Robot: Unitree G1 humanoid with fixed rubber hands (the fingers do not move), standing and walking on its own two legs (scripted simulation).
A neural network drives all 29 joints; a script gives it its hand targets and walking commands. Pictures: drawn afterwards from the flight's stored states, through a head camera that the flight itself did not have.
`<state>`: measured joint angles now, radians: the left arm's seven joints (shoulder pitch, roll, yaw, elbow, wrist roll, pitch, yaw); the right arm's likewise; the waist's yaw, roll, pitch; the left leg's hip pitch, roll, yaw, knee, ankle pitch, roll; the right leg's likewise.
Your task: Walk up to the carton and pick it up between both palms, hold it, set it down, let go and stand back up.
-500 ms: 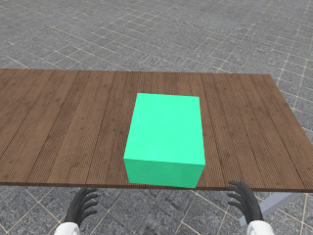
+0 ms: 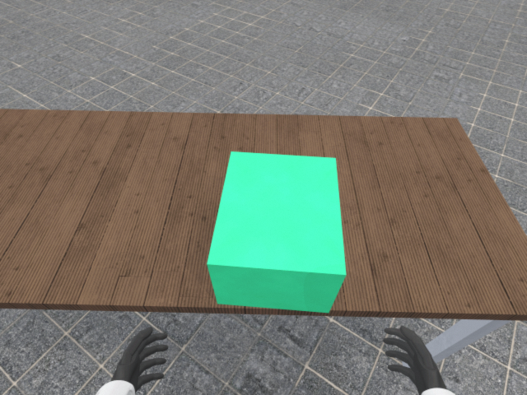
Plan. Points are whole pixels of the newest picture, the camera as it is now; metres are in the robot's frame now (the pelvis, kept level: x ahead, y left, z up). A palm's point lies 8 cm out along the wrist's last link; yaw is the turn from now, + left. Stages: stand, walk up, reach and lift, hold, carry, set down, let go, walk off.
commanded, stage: set down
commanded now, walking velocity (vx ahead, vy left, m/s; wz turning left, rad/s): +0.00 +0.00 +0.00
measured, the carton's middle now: (278, 229) +0.41 -0.01 -0.04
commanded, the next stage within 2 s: let go in 0.26 s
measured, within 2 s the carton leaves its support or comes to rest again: neither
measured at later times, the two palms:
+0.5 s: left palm (130, 385) +0.16 +0.22 -0.08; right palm (430, 386) +0.16 -0.24 -0.08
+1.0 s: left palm (86, 389) +0.15 +0.27 -0.06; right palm out of the picture +0.13 -0.28 -0.09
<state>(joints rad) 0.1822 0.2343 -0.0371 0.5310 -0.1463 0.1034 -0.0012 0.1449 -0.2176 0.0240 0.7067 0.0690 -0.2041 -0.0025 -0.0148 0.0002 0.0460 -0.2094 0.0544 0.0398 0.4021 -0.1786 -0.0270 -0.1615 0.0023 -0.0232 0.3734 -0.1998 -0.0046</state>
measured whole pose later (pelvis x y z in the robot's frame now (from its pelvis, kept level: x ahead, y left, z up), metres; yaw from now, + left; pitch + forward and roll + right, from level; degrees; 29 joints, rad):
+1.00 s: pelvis +0.00 +0.00 +0.00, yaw +0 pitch -2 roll +0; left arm 0.25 0.35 0.01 0.54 -0.07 -0.01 0.00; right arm 0.17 -0.31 -0.02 0.77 0.04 -0.04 0.02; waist -0.01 0.00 0.01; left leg -0.19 0.05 0.04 0.42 -0.19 -0.03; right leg -0.16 0.00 -0.02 0.41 -0.22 0.00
